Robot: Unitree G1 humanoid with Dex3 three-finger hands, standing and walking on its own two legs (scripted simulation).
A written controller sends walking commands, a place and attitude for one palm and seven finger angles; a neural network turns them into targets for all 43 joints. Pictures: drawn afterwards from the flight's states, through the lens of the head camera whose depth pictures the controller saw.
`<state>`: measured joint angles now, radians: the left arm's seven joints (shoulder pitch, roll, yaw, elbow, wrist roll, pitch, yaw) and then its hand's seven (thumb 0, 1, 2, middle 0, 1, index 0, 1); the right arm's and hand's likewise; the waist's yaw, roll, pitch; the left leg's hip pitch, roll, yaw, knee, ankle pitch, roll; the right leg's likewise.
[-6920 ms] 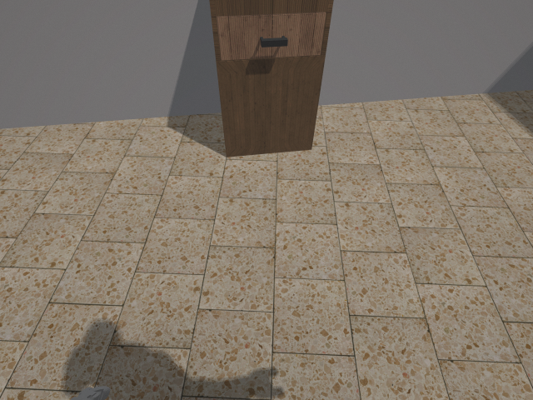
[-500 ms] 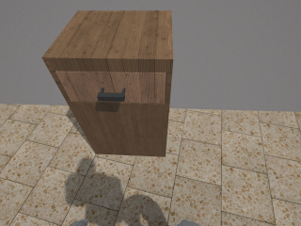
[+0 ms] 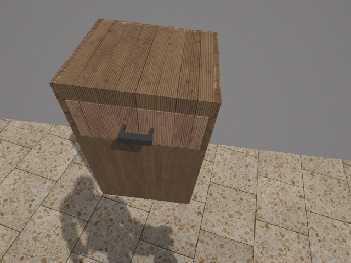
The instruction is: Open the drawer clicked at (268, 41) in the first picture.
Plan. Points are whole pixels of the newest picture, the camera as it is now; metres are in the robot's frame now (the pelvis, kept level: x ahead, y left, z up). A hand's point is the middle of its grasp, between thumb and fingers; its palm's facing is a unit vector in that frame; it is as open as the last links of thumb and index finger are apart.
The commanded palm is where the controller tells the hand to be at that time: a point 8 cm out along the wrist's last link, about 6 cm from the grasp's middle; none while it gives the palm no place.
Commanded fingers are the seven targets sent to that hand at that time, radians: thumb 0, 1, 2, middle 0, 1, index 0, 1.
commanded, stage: come to a stop and stand still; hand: left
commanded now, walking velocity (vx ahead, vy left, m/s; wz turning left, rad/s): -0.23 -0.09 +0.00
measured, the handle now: (136, 133) +0.52 +0.18 -0.11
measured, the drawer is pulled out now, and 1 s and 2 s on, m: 0.00 0.00 0.00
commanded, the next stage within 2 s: look again from close up in 2.00 s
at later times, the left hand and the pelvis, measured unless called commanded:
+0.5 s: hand out of the picture +0.02 +0.12 -0.15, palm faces +0.05 -0.96 -0.27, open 7.3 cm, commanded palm none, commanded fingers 0.00 0.90 0.90 -0.20 -0.30 -0.20 -0.30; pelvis -0.02 -0.07 +0.01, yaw +0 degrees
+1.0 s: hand out of the picture -0.02 +0.20 -0.18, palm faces +0.03 -0.98 -0.21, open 7.3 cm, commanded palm none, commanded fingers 0.00 0.90 0.90 -0.20 -0.30 -0.20 -0.30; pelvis -0.04 +0.01 -0.01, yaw +0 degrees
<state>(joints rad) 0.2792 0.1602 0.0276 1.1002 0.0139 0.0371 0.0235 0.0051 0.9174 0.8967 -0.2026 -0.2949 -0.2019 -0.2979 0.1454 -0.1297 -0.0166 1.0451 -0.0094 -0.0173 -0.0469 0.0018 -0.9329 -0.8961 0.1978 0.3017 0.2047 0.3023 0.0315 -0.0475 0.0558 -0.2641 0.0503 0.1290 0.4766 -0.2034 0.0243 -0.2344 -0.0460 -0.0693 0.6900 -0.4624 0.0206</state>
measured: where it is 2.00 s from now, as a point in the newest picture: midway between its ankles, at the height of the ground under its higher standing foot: outside the picture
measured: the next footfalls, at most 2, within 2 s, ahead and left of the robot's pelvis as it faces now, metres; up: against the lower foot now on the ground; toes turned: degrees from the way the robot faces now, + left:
right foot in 0.26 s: +0.01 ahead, -0.17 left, +0.00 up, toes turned -3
left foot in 0.74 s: -0.03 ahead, +0.09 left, +0.00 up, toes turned +3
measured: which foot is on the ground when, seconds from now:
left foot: down 0.00-0.26, up 0.28-0.72, down 0.74-1.00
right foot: up 0.00-0.24, down 0.26-1.00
